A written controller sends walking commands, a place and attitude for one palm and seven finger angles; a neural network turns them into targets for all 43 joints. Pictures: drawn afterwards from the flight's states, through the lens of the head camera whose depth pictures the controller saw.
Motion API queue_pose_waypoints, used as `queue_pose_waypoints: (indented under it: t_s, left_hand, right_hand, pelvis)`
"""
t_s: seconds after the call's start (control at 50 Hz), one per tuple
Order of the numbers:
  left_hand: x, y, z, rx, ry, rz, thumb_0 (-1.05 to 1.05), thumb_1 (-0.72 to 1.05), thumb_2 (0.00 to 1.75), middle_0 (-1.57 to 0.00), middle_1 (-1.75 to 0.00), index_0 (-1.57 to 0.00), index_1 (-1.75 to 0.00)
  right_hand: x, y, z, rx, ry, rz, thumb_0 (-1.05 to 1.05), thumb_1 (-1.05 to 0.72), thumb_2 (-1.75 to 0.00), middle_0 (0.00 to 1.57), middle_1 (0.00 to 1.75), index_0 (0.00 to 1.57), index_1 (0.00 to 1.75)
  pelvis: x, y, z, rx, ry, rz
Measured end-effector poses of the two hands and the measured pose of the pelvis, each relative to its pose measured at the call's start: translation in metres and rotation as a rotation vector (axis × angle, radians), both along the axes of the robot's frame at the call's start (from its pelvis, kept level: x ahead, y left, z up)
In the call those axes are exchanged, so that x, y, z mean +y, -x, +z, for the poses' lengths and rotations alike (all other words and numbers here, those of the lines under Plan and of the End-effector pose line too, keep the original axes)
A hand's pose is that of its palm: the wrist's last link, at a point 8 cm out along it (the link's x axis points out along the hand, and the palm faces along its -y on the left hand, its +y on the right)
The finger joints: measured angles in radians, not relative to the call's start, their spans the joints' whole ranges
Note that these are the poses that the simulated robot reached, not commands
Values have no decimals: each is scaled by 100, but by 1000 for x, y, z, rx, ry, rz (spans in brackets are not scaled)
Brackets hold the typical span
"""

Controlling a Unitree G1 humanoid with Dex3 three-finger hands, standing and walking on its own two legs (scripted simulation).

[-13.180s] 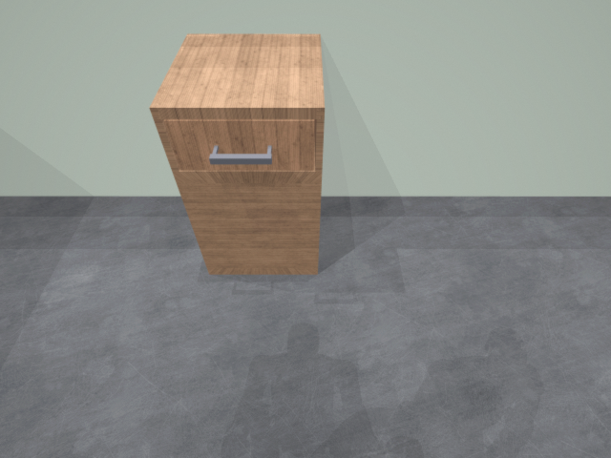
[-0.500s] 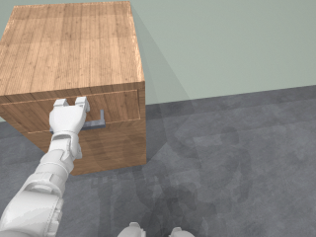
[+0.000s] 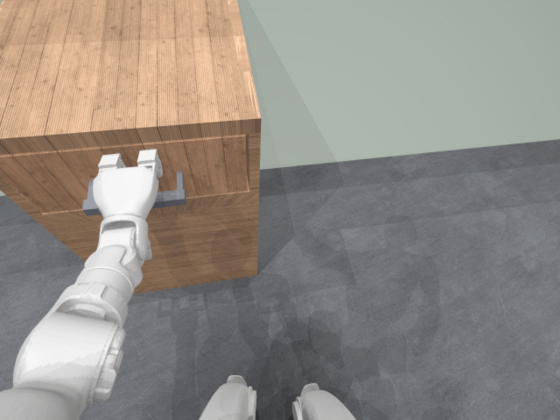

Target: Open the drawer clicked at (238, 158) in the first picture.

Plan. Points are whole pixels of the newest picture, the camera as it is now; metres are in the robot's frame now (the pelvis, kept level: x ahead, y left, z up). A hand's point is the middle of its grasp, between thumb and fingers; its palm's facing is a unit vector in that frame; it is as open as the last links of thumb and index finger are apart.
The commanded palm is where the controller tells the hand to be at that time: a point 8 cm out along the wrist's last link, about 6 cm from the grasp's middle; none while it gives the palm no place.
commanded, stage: lower the fingers behind the handle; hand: left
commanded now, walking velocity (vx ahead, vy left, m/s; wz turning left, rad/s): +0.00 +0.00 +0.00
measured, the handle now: (136, 192) +0.49 +0.24 -0.06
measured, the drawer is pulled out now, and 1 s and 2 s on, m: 0.00 0.00 0.01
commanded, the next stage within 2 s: close the thumb around the handle in 0.78 s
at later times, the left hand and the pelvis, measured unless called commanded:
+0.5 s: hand (148, 218) +0.45 +0.22 -0.08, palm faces +0.02 -0.04 -1.00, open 13.7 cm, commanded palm +0.44 +0.21 -0.02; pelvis -0.01 +0.00 -0.03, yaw -1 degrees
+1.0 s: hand (142, 221) +0.45 +0.23 -0.08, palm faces -0.05 -0.03 -1.00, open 13.5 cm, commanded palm +0.44 +0.21 -0.02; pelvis +0.00 -0.01 -0.02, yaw -1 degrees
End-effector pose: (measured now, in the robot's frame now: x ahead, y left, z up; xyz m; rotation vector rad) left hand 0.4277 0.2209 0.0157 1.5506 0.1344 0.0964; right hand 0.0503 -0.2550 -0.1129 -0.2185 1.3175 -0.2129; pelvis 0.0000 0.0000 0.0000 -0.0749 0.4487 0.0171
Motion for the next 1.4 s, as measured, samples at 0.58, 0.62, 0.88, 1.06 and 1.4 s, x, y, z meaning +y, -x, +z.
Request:
queue_pose_waypoints:
  t_s: [0.58, 0.62, 0.88, 1.06, 1.4]
  left_hand:
    - [-4, -2, -41, -7, 21, -11, 0, -49, 30, -38, -123, -33, -126]
    - [-5, -2, -39, 14, 17, -5, 0, -49, 30, -37, -123, -33, -125]
    - [-1, 0, -40, 28, 21, -43, 0, -49, 30, -33, -121, -32, -121]
    - [7, 0, -44, 21, 15, -10, 0, -35, 36, -34, -123, -34, -123]
    - [5, -1, -40, 44, 31, -25, 0, 48, 72, -39, -131, -39, -131]
  right_hand:
    - [-3, 18, -27, 39, 2, -5, 0, -91, -90, 20, 29, 20, 30]
    - [-2, 15, -24, 22, 1, -6, 0, -91, -90, 20, 29, 20, 30]
    - [-17, 16, -19, 19, 42, -4, 0, -91, -90, 20, 29, 20, 30]
    - [-16, 16, -23, 52, 32, -4, 0, -91, -90, 20, 29, 20, 30]
    - [-8, 0, -20, 37, 11, -3, 0, -91, -90, 20, 29, 20, 30]
  pelvis:
    - [-3, 9, -25, 59, 7, -13]
    - [-3, 9, -22, 53, 5, -14]
    - [-6, 6, -23, 54, 5, -17]
    - [-6, 3, -24, 64, 6, -12]
    - [-3, -5, -19, 52, 6, -14]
